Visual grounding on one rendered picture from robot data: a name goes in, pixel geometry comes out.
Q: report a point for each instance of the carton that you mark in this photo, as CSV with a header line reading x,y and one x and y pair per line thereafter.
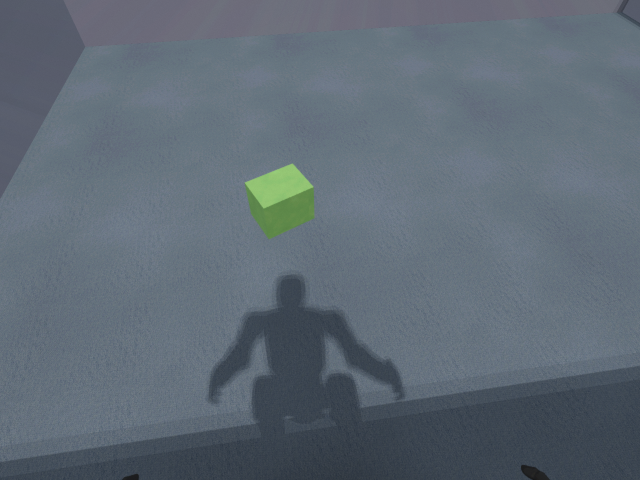
x,y
280,200

